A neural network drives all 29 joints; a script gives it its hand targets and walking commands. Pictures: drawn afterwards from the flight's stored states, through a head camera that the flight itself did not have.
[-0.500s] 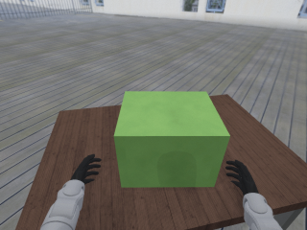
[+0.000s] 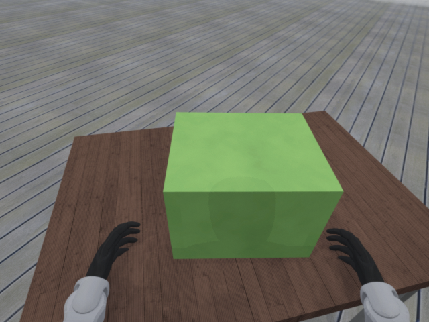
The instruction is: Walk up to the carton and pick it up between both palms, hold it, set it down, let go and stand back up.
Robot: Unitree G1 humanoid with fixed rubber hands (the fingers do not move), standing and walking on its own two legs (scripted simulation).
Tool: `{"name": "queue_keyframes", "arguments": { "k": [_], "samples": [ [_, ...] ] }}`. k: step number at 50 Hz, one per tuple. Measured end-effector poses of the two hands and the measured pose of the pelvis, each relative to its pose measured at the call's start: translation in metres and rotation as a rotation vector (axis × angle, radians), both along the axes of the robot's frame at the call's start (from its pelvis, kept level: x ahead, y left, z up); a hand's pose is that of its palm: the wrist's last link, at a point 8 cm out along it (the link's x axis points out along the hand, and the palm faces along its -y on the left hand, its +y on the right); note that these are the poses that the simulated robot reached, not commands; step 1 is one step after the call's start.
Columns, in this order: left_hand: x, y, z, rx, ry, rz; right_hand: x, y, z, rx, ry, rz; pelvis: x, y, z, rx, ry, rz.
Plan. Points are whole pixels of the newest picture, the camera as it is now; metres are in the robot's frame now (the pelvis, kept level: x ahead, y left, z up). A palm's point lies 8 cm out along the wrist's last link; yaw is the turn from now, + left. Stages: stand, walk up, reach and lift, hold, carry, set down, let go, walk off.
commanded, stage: stand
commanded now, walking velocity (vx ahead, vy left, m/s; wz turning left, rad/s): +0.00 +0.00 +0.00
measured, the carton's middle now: (240, 182) +0.39 -0.06 +0.07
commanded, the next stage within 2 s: none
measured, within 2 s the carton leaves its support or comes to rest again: neither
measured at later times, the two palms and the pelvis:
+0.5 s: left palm (107, 265) +0.24 +0.20 +0.02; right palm (368, 275) +0.20 -0.27 +0.02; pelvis -0.02 -0.02 +0.00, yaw +1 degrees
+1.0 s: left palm (106, 265) +0.24 +0.20 +0.02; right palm (367, 274) +0.20 -0.27 +0.02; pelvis -0.02 -0.02 +0.00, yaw +1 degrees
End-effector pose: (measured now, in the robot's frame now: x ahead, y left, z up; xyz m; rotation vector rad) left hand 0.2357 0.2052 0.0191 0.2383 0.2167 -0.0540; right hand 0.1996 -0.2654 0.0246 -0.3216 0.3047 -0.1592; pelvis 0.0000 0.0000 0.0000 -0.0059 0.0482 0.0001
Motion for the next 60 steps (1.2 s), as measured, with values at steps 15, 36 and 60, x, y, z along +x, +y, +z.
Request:
{"name": "queue_keyframes", "arguments": {
  "k": [15,36,60],
  "samples": [
    [-0.001,-0.006,0.002,0.011,0.019,0.078,-0.002,-0.004,-0.002,0.041,-0.031,0.027,-0.013,-0.018,-0.004,-0.004,-0.010,0.014],
    [0.000,-0.006,0.002,-0.005,0.036,0.094,-0.002,-0.004,-0.003,0.062,-0.034,0.011,-0.019,-0.021,-0.004,-0.007,-0.012,0.021],
    [0.000,-0.005,0.002,-0.027,0.036,0.101,-0.002,-0.003,-0.003,0.065,-0.032,-0.014,-0.021,-0.016,-0.004,-0.009,-0.011,0.027]
  ]
}}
